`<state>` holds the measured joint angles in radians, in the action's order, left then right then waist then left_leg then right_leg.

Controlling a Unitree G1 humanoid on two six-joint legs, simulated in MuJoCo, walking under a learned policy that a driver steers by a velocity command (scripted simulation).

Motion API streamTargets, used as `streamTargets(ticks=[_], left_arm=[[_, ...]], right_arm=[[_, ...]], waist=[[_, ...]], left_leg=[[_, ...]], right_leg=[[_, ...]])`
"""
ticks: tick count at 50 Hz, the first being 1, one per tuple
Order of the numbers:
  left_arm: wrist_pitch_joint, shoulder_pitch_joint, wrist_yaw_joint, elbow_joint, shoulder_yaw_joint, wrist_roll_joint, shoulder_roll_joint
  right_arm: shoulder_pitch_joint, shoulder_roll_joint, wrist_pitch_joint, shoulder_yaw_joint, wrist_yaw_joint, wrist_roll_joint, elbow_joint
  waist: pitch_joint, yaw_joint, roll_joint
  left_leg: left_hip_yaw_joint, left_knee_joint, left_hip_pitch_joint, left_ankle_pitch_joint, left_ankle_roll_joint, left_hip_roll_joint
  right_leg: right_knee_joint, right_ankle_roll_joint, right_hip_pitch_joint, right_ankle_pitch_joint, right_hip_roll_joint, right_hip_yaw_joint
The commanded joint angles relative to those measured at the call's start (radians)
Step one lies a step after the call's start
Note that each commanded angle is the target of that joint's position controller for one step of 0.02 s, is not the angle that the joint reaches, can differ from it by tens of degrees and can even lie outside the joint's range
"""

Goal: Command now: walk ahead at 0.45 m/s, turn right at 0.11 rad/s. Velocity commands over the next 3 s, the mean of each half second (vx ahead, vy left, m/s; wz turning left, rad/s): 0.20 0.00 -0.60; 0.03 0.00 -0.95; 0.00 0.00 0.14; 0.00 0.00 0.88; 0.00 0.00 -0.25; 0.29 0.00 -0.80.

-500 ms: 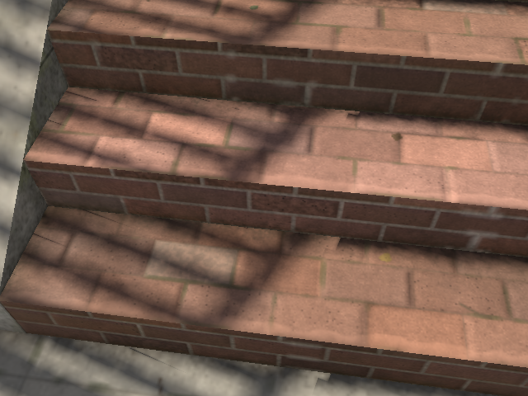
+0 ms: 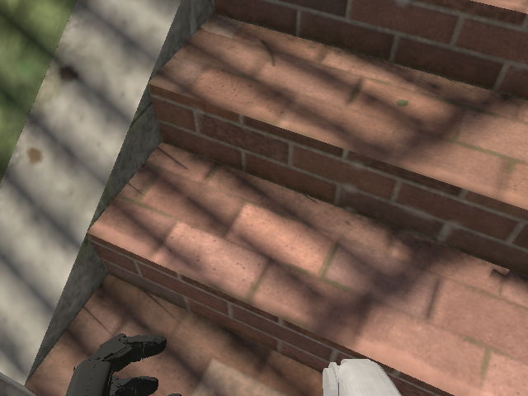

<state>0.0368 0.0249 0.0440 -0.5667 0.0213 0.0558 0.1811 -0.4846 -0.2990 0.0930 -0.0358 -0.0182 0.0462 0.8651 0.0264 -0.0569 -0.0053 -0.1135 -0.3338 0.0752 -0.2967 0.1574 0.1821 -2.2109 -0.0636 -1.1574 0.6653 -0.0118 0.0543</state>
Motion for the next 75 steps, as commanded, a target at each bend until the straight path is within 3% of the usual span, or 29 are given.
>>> streamTargets(ticks=[1, 4, 7, 8, 9, 10, 11, 12, 14, 15, 20, 33, 38, 39, 40, 41, 42, 45, 49, 58, 59, 61, 63, 64, 65, 66, 68, 71, 75], left_arm=[[0.022, -0.302, -0.013, 0.193, 0.041, -0.031, -0.046], [-0.031, -0.147, -0.032, 0.175, 0.063, -0.002, -0.018], [-0.078, 0.418, -0.015, -0.050, -0.024, -0.034, 0.130], [-0.063, 0.453, -0.024, -0.072, -0.068, -0.023, 0.235], [-0.056, 0.340, -0.009, -0.068, -0.093, -0.031, 0.338], [-0.064, 0.290, 0.016, -0.046, -0.119, -0.066, 0.309], [-0.075, 0.428, -0.082, -0.072, -0.076, 0.030, 0.220], [-0.075, 0.352, -0.111, -0.143, -0.078, 0.016, 0.178], [-0.036, 0.261, -0.117, -0.296, -0.028, 0.012, 0.060], [-0.023, 0.307, -0.106, -0.339, -0.020, 0.018, 0.017], [0.069, 0.505, -0.109, -0.354, -0.050, 0.030, 0.164], [0.100, 0.665, -0.110, -0.262, -0.032, -0.035, 0.179], [0.105, 0.277, -0.145, -0.086, -0.113, -0.045, 0.304], [0.103, 0.256, -0.156, -0.052, -0.103, -0.033, 0.183], [0.073, 0.469, -0.174, -0.083, -0.073, -0.001, -0.008], [0.050, 0.396, -0.180, -0.128, -0.121, -0.056, 0.178], [0.043, 0.263, -0.150, -0.116, -0.149, -0.070, 0.250], [0.043, 0.196, -0.086, -0.125, -0.081, 0.008, 0.110], [0.048, 0.071, -0.164, -0.077, -0.027, -0.038, 0.045], [0.016, 0.015, -0.068, -0.076, -0.054, 0.011, 0.200], [-0.036, -0.030, -0.043, 0.031, -0.036, -0.028, 0.051], [-0.015, -0.025, -0.040, -0.051, -0.056, 0.046, 0.191], [0.004, -0.021, -0.064, -0.054, -0.061, -0.006, 0.169], [-0.001, 0.056, -0.065, -0.112, -0.077, -0.051, 0.174], [0.005, 0.139, -0.044, -0.131, -0.121, -0.081, 0.250], [0.035, 0.225, -0.015, -0.119, -0.158, -0.037, 0.384], [0.060, 0.141, -0.009, -0.087, -0.130, 0.056, 0.338], [0.021, -0.030, -0.011, -0.059, -0.044, -0.018, 0.065], [0.064, 0.001, 0.041, -0.034, -0.097, -0.007, 0.186]], right_arm=[[-0.256, -0.081, -0.010, -0.012, -0.027, 0.021, 0.082], [0.060, -0.071, -0.028, 0.019, -0.042, -0.064, -0.005], [0.276, -0.290, 0.019, -0.062, -0.029, -0.110, -0.073], [0.334, -0.255, 0.024, -0.074, -0.019, -0.096, -0.120], [0.180, -0.103, 0.030, -0.034, 0.017, -0.034, -0.187], [0.127, -0.082, 0.028, -0.014, 0.050, 0.012, -0.221], [0.061, -0.146, -0.049, -0.050, 0.106, -0.078, -0.202], [0.169, -0.177, -0.061, -0.061, 0.102, -0.087, -0.213], [0.196, -0.038, -0.055, 0.005, 0.056, 0.038, -0.255], [0.246, 0.009, -0.048, 0.037, 0.046, 0.043, -0.277], [0.449, 0.066, -0.016, 0.072, 0.026, -0.086, -0.395], [0.734, 0.102, -0.058, 0.050, -0.026, -0.016, -0.474], [0.434, -0.006, -0.075, -0.025, 0.028, -0.050, -0.428], [0.163, -0.049, -0.072, -0.047, 0.008, -0.037, -0.338], [0.062, -0.105, -0.096, -0.042, 0.007, 0.012, -0.290], [0.081, -0.106, -0.069, -0.041, 0.011, 0.074, -0.342], [0.222, -0.107, -0.029, -0.035, 0.015, 0.024, -0.319], [0.435, 0.225, 0.031, 0.054, -0.017, -0.077, -0.211], [0.417, 0.069, 0.057, 0.002, -0.109, -0.029, -0.173], [0.304, 0.027, 0.029, 0.053, 0.018, 0.016, -0.163], [0.157, -0.054, 0.010, -0.032, -0.032, -0.013, -0.080], [0.275, 0.014, 0.050, 0.032, 0.006, 0.017, -0.174], [0.274, -0.043, 0.031, 0.014, 0.025, -0.039, -0.135], [0.272, -0.056, 0.011, 0.007, 0.044, 0.004, -0.126], [0.183, -0.002, 0.018, 0.016, 0.053, 0.048, -0.159], [0.302, 0.064, 0.032, 0.041, 0.083, 0.034, -0.241], [0.227, 0.050, 0.035, 0.028, 0.064, -0.044, -0.171], [0.261, 0.040, 0.013, 0.017, 0.052, -0.015, -0.180], [0.318, 0.048, -0.014, 0.033, 0.107, -0.010, -0.220]], waist=[[0.026, -0.045, 0.027], [-0.073, 0.110, 0.127], [-0.448, 0.352, -0.181], [-0.393, 0.397, 0.048], [-0.447, 0.160, 0.418], [-0.575, 0.131, 0.134], [-0.309, 0.225, -0.033], [-0.203, 0.178, -0.155], [-0.158, 0.000, -0.071], [-0.140, -0.005, -0.013], [-0.126, -0.010, 0.125], [-0.025, 0.092, 0.148], [-0.258, -0.131, 0.207], [-0.494, -0.200, -0.046], [-0.704, -0.058, -0.582], [-0.425, -0.131, -0.246], [-0.179, -0.059, -0.190], [-0.120, 0.064, 0.077], [-0.159, 0.038, -0.011], [-0.138, 0.005, -0.056], [0.005, 0.071, -0.029], [-0.151, -0.041, -0.127], [-0.105, -0.004, -0.043], [-0.085, 0.009, -0.022], [-0.259, -0.007, 0.152], [-0.302, 0.107, 0.397], [-0.239, 0.095, 0.184], [-0.153, -0.012, 0.003], [-0.129, 0.015, 0.092]], left_leg=[[-0.060, -0.007, -0.442, 0.916, -0.007, -0.412], [0.155, 0.242, 0.188, 1.383, -0.067, -0.299], [0.146, -0.339, -0.003, 1.982, -0.093, -0.371], [0.173, -0.989, 0.156, 0.971, -0.163, -0.180], [0.061, -1.501, 0.540, -0.118, -0.244, 0.048], [-0.046, -1.599, 0.606, 0.032, -0.198, -0.005], [-0.295, -1.764, 0.940, 0.143, -0.185, 0.023], [-0.250, -1.727, 0.989, 0.175, -0.163, -0.023], [-0.152, -1.562, 1.018, 0.139, -0.062, -0.113], [-0.102, -1.564, 1.091, 0.059, -0.024, -0.127], [0.092, -1.788, 1.117, 0.059, -0.110, -0.138], [0.109, -1.460, 1.521, -0.256, -0.267, -0.159], [0.280, -0.773, 0.264, -0.041, -0.176, -0.013], [0.027, -0.566, -0.083, 0.249, -0.083, -0.104], [-0.729, -0.252, -0.343, 0.658, 0.365, -0.557], [-1.033, -0.088, -0.020, 0.371, 0.371, -0.643], [-0.846, -0.107, 0.240, 0.004, 0.269, -0.577], [-0.152, -0.199, 0.495, -0.075, 0.015, -0.418], [0.110, -0.135, 0.411, 0.157, 0.010, -0.362], [-0.010, -0.137, 0.324, -0.128, 0.040, -0.483], [-0.163, -0.105, 0.318, -0.166, 0.051, -0.565], [-0.063, -0.197, 0.291, -0.236, 0.016, -0.485], [0.089, -0.265, 0.445, -0.332, -0.012, -0.339], [0.009, -0.267, 0.538, -0.375, -0.019, -0.396], [0.088, -0.462, 0.741, -0.290, -0.108, -0.292], [0.160, -0.730, 0.972, -0.267, -0.183, -0.169], [-0.068, -1.572, 0.984, -0.138, -0.179, -0.161], [-0.063, -1.446, 0.875, -0.029, -0.163, -0.167], [0.024, -0.898, 0.774, -0.098, -0.268, -0.249]], right_leg=[[0.004, -0.082, -0.553, 0.200, 0.041, -0.113], [0.706, -0.062, 0.470, -0.143, 0.065, 0.162], [1.083, -0.046, 1.031, -0.460, 0.141, 0.038], [1.451, -0.186, 1.118, -0.652, 0.096, -0.250], [1.529, -0.349, 1.354, -2.030, -0.202, -0.816], [1.703, -0.361, 1.289, -1.686, -0.236, -1.001], [1.798, -0.339, 1.222, -1.306, -0.298, -1.145], [1.737, -0.269, 1.102, -1.165, -0.230, -1.007], [1.720, -0.159, 0.912, -0.960, -0.070, -0.599], [1.715, -0.133, 0.890, -0.951, -0.028, -0.462], [1.754, 0.060, 0.738, -0.823, 0.050, -0.416], [1.729, -0.159, 1.269, -0.969, -0.111, -0.884], [1.774, -0.187, 0.729, -2.295, -0.072, -0.746], [1.455, -0.125, 0.695, -1.901, 0.063, -0.676], [1.034, 0.051, 0.441, -0.393, 0.368, -0.571], [0.444, 0.120, 0.325, -0.330, 0.290, -0.534], [0.331, 0.134, 0.221, -0.410, 0.211, -0.414], [0.542, 0.031, 0.354, -0.418, -0.014, -0.225], [0.455, 0.039, 0.341, -0.435, -0.022, -0.145], [0.784, 0.074, 0.263, -0.554, -0.067, -0.224], [0.866, 0.072, 0.269, -0.620, -0.129, -0.170], [1.072, 0.096, 0.345, -0.489, -0.115, -0.161], [1.657, 0.131, 0.708, -0.287, 0.016, 0.109], [1.860, 0.096, 0.912, -0.437, 0.012, 0.028], [1.569, -0.028, 1.295, -0.805, -0.066, -0.089], [1.716, -0.215, 1.331, -0.778, -0.341, -0.485], [1.736, -0.253, 1.050, -0.807, -0.456, -0.567], [1.758, -0.197, 0.850, -0.644, -0.331, -0.246], [1.893, -0.107, 1.051, -0.594, -0.333, -0.130]])
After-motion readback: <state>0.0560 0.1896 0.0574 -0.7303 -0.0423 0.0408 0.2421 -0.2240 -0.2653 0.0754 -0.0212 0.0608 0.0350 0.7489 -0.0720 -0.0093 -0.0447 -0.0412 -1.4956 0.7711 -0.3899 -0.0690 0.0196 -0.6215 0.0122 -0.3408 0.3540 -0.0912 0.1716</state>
